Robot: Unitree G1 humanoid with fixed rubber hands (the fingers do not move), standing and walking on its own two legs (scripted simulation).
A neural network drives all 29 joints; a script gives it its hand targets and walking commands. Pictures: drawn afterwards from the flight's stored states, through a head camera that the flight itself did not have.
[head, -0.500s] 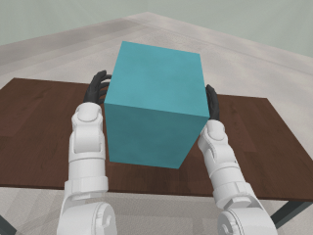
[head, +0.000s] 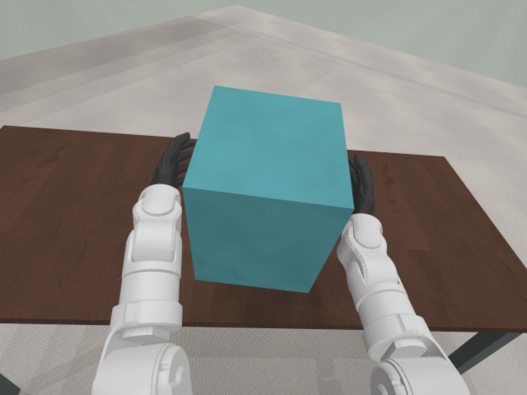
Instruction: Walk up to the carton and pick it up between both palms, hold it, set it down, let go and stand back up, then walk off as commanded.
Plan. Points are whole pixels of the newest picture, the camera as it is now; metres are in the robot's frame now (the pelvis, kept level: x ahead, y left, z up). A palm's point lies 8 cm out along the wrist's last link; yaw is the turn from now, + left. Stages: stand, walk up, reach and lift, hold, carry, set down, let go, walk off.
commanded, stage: set down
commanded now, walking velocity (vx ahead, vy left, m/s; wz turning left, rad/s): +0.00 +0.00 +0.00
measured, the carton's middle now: (264, 195) +0.40 -0.03 +0.11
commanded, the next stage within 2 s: none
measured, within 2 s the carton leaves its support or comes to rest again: neither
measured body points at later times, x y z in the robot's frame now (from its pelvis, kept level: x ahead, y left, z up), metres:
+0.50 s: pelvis +0.00 +0.00 +0.00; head -0.01 +0.05 +0.45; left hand +0.43 +0.11 +0.13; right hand +0.36 -0.18 +0.12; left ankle +0.02 +0.11 -0.75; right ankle -0.02 -0.13 -0.75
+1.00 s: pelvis +0.01 +0.00 +0.00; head +0.02 +0.05 +0.45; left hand +0.45 +0.10 +0.10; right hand +0.37 -0.18 +0.09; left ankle +0.02 +0.11 -0.75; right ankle -0.02 -0.13 -0.75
